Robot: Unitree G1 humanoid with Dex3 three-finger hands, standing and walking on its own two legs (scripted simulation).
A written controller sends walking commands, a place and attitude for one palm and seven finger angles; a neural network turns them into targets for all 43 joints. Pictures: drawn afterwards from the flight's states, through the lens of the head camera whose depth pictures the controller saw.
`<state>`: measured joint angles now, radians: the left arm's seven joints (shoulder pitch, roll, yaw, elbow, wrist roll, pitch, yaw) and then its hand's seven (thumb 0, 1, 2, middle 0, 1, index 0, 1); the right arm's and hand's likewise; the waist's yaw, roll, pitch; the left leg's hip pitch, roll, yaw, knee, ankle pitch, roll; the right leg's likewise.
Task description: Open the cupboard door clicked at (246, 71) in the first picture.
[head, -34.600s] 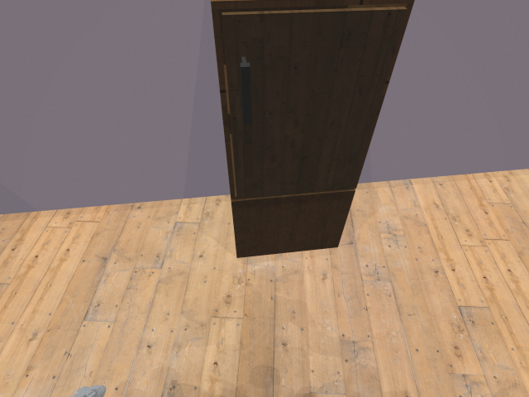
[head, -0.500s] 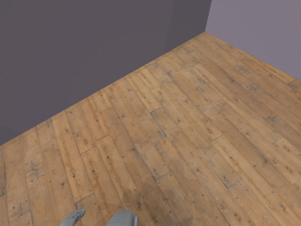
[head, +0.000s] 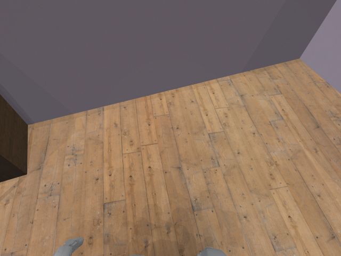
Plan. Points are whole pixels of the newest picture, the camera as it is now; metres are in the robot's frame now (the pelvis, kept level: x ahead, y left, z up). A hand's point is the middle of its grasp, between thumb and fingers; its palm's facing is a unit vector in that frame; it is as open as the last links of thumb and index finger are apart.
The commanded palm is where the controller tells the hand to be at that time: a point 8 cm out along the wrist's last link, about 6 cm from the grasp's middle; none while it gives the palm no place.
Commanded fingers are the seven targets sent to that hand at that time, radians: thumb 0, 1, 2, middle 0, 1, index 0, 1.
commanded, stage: turn to face it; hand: left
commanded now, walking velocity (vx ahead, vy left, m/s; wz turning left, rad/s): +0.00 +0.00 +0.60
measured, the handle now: out of the picture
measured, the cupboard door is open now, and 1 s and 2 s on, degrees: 37 37 37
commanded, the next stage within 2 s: take the last steps up to it in 1.62 s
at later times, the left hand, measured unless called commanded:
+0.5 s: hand out of the picture -0.01 +0.21 -0.19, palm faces +0.35 -0.91 -0.22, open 7.4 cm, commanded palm none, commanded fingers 0.00 0.90 0.90 -0.20 -0.30 -0.20 -0.30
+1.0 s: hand out of the picture +0.02 +0.19 -0.15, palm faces +0.56 -0.79 -0.26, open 7.4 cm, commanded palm none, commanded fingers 0.00 0.90 0.90 -0.20 -0.30 -0.20 -0.30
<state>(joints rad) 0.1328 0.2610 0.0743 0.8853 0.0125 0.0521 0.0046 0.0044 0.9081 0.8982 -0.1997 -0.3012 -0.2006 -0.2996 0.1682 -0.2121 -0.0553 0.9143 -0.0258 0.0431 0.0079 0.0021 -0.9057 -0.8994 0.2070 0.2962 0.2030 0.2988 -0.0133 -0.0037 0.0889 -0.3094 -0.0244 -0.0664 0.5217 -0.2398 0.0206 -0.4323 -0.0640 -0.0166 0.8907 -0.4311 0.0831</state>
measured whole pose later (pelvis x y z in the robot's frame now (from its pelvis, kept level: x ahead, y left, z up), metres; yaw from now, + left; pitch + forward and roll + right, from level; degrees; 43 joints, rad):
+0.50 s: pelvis +0.01 +0.00 -0.02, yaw +19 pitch +1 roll +0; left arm 0.23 0.24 0.06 0.92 0.01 0.05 0.01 0.00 0.90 0.90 -0.21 -0.30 -0.21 -0.30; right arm 0.09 -0.23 -0.07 0.90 -0.02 0.04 0.03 0.00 -0.91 -0.90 0.20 0.30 0.20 0.30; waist 0.00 -0.06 0.12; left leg -0.34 -0.01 0.07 0.66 -0.31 0.04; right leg -0.35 -0.15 -0.13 0.95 -0.56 0.08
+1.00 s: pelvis +0.05 -0.03 +0.00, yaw +37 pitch +0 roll +1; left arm 0.17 0.19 0.03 0.86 0.02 0.01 0.02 0.00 0.90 0.90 -0.20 -0.30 -0.20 -0.30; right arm 0.17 -0.25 -0.09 0.95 -0.02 0.09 0.03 0.01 -0.91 -0.90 0.20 0.30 0.20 0.30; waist -0.04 0.02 0.10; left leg -0.50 -0.02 -0.01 1.14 -0.44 -0.06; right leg -0.22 -0.09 -0.13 0.53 -0.31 0.01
